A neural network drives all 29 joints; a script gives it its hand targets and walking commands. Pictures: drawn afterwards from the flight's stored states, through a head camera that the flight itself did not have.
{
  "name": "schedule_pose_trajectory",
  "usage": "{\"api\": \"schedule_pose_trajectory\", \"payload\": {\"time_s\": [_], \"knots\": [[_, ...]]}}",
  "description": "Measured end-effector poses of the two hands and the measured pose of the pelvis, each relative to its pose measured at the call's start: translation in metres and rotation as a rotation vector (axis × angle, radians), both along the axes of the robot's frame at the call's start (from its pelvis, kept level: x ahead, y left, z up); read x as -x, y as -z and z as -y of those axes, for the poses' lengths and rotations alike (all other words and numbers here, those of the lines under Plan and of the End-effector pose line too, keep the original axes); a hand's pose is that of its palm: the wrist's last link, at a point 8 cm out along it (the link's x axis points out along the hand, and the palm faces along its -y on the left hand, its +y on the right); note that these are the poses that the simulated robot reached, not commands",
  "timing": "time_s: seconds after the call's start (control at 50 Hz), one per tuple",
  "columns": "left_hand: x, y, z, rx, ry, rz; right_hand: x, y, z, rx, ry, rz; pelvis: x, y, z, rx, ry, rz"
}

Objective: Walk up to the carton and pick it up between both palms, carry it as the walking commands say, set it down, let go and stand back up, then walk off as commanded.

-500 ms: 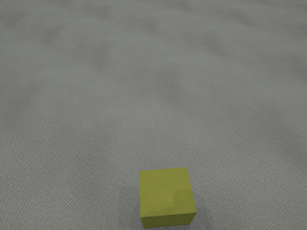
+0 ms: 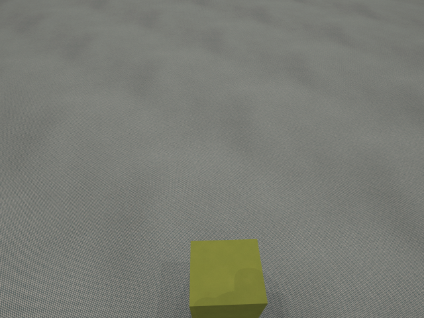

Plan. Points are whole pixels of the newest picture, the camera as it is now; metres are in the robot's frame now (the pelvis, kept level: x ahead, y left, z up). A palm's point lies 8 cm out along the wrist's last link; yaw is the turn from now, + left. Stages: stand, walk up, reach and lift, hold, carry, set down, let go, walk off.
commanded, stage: walk up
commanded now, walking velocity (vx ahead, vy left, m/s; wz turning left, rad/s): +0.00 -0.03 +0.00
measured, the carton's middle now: (224, 280) +0.41 -0.02 -0.65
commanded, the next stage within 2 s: stand in 0.06 s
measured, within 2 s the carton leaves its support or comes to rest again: neither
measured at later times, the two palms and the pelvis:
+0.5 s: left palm out of the picture +0.14 +0.23 -0.13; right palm out of the picture +0.14 -0.23 -0.13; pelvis -0.04 +0.01 -0.03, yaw -1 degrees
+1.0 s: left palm out of the picture +0.15 +0.22 -0.16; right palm out of the picture +0.16 -0.23 -0.16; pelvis -0.13 +0.03 -0.08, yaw -3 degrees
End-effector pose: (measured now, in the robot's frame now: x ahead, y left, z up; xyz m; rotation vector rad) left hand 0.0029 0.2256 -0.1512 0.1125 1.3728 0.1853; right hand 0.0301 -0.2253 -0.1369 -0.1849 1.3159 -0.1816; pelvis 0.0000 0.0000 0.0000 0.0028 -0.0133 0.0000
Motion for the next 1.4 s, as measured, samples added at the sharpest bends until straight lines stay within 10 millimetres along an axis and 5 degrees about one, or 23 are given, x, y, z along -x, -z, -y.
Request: {"api": "schedule_pose_trajectory", "payload": {"time_s": [0.28, 0.32, 0.4, 0.46, 0.52, 0.66, 0.78, 1.12, 1.4], "knots": [[0.023, -0.007, 0.007, 0.005, -0.003, -0.061, 0.034, 0.005, -0.007, -0.039, 0.060, -0.059, 0.003, -0.003, -0.002, -0.004, 0.010, -0.024], [-0.008, -0.005, 0.004, -0.004, 0.014, 0.004, 0.008, 0.008, -0.004, -0.046, 0.058, 0.000, 0.010, 0.005, -0.003, -0.006, 0.014, -0.081], [-0.103, -0.013, -0.009, -0.020, 0.039, 0.138, -0.073, 0.004, 0.005, -0.019, -0.020, 0.079, 0.027, 0.019, -0.004, -0.010, 0.008, -0.148], [-0.138, -0.022, -0.011, -0.012, 0.052, 0.119, -0.110, -0.005, 0.006, -0.022, -0.018, 0.069, 0.035, 0.025, -0.005, -0.006, 0.003, -0.194], [-0.136, -0.024, -0.003, 0.013, 0.062, 0.080, -0.109, -0.010, -0.002, -0.062, -0.011, 0.042, 0.036, 0.024, -0.007, -0.003, 0.015, -0.211], [-0.093, -0.009, 0.012, 0.041, 0.055, 0.062, -0.066, 0.002, -0.011, -0.079, -0.021, 0.022, 0.050, 0.029, -0.014, -0.010, 0.036, -0.208], [-0.104, 0.006, 0.008, 0.033, 0.059, 0.175, -0.069, 0.019, -0.005, -0.072, -0.068, 0.101, 0.080, 0.052, -0.023, -0.010, 0.050, -0.209], [-0.184, 0.015, 0.006, -0.003, 0.025, 0.336, -0.182, 0.024, 0.004, -0.089, -0.109, 0.276, 0.140, 0.086, -0.028, -0.017, 0.046, -0.244], [-0.267, 0.044, 0.019, -0.024, 0.014, 0.459, -0.267, 0.054, 0.001, -0.085, -0.109, 0.401, 0.138, 0.099, -0.014, -0.026, 0.040, -0.449]]}}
